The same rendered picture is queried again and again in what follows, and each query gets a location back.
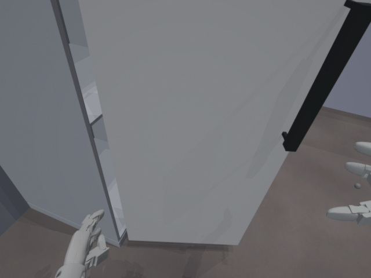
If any handle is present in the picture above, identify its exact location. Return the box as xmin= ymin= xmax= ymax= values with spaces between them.
xmin=282 ymin=0 xmax=371 ymax=152

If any fridge door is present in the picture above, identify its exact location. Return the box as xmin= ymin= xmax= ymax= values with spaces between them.
xmin=78 ymin=0 xmax=371 ymax=245

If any right robot hand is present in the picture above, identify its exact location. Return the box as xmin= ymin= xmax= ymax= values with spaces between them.
xmin=326 ymin=142 xmax=371 ymax=226

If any left robot hand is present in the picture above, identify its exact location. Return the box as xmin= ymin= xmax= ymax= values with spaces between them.
xmin=63 ymin=209 xmax=109 ymax=271

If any left robot forearm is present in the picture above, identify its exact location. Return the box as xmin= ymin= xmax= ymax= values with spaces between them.
xmin=55 ymin=263 xmax=86 ymax=278

